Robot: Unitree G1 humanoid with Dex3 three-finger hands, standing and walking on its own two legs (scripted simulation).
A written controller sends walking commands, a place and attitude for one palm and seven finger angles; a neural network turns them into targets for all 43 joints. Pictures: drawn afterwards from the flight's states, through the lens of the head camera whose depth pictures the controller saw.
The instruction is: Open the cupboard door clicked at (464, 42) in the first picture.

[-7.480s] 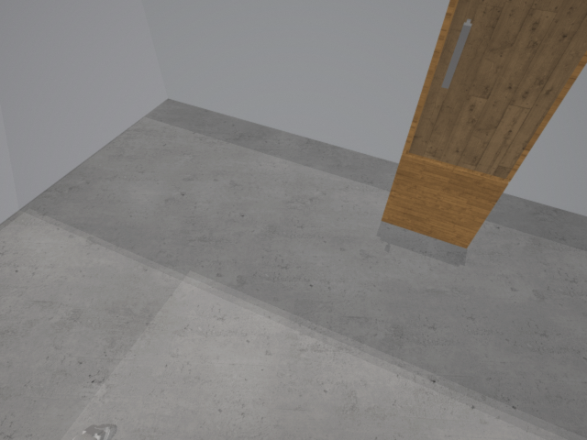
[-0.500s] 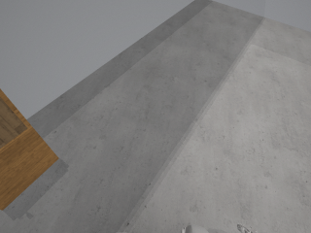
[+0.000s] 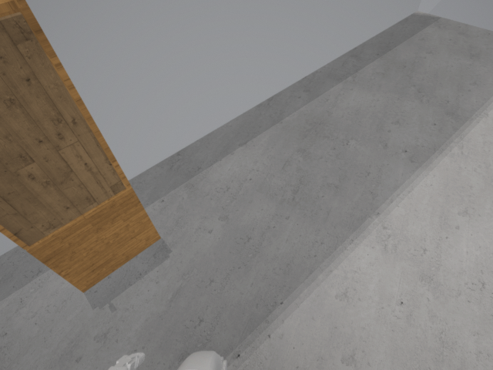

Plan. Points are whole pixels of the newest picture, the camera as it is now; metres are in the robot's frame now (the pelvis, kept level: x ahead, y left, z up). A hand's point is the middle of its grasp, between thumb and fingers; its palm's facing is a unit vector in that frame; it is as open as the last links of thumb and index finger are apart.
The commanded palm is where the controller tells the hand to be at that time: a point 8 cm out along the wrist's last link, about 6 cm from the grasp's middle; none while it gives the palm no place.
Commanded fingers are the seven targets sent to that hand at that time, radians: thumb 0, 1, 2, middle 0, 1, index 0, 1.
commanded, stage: turn to face it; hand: left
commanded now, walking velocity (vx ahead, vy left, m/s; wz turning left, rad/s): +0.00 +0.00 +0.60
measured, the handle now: out of the picture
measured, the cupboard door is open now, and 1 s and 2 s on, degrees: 0 0 0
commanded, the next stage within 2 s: take the last steps up to it in 1.04 s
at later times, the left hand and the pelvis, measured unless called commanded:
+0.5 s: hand out of the picture +0.01 +0.29 -0.16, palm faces +0.31 -0.92 -0.25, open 7.4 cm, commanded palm none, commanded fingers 0.00 0.90 0.90 -0.20 -0.30 -0.20 -0.30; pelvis -0.02 +0.05 +0.00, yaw +17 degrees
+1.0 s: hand out of the picture -0.07 +0.22 -0.15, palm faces +0.55 -0.80 -0.27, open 7.4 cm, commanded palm none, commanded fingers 0.00 0.90 0.90 -0.20 -0.30 -0.20 -0.30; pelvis -0.03 +0.01 +0.00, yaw +34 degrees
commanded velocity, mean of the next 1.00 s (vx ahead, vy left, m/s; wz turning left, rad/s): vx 0.00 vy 0.00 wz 0.52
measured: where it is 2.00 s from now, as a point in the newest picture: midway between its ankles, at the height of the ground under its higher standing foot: outside the picture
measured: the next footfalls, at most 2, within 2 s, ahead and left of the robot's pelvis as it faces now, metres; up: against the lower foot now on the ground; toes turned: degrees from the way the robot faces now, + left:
left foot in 0.22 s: +0.02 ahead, +0.15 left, +0.00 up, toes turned +14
right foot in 0.72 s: +0.08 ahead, -0.08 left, +0.00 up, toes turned +24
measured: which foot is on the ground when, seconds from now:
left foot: up 0.00-0.20, down 0.22-0.72, up 0.74-1.00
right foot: down 0.00-0.22, up 0.24-0.70, down 0.72-1.00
